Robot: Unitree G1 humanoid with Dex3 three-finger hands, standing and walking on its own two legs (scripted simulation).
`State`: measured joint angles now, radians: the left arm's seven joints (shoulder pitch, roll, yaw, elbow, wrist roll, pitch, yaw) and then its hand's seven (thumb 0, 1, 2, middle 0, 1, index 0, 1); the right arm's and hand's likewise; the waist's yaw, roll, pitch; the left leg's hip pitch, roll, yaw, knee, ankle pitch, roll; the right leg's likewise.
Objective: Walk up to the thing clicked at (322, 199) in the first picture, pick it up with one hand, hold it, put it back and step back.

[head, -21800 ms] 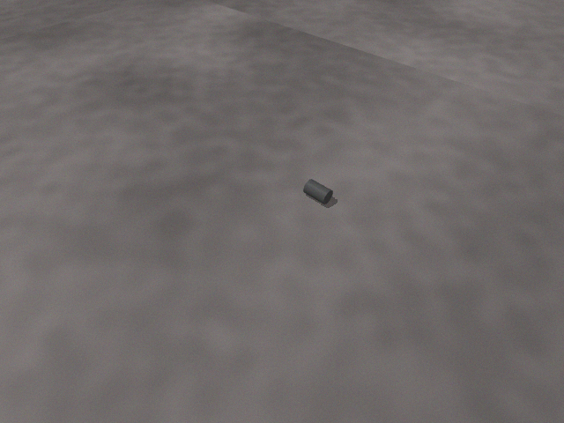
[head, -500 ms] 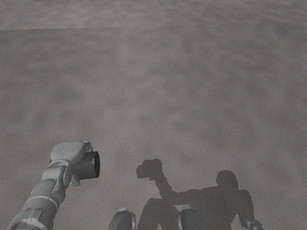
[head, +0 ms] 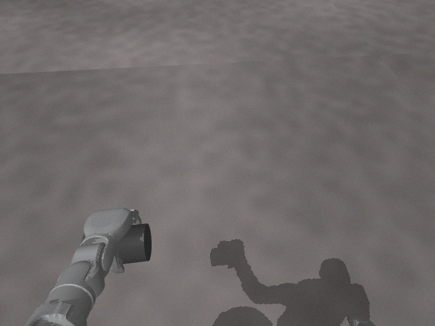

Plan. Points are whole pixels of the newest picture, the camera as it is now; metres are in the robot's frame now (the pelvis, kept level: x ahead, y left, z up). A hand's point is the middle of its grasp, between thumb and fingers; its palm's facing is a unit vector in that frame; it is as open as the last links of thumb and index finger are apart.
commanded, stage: hold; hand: left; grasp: from above
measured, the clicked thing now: (118, 245) +0.32 +0.23 -0.10
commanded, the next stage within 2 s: crouch in 1.86 s
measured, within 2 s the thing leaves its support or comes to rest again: neither
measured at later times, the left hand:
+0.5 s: hand (115, 232) +0.32 +0.21 -0.03, palm faces -0.45 -0.04 -0.89, open 10.5 cm
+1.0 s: hand (116, 235) +0.31 +0.20 -0.01, palm faces -0.44 -0.04 -0.90, open 10.5 cm
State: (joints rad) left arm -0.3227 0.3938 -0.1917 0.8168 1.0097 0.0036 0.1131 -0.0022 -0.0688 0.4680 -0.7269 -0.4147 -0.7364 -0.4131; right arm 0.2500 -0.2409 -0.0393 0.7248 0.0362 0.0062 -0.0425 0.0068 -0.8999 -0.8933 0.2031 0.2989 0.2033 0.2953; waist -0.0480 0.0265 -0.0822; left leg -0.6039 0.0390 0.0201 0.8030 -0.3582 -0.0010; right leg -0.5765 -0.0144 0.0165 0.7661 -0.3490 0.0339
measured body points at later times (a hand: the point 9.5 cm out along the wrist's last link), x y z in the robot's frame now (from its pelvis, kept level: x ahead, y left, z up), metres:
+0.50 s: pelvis +0.01 +0.00 +0.02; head +0.03 -0.01 +0.47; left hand +0.34 +0.21 +0.02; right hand +0.13 -0.27 -0.10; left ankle +0.02 +0.12 -0.71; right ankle +0.02 -0.14 -0.71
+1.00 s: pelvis +0.01 -0.01 +0.03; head +0.02 -0.03 +0.48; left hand +0.33 +0.20 +0.04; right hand +0.15 -0.27 -0.09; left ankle +0.02 +0.12 -0.71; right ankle +0.02 -0.14 -0.71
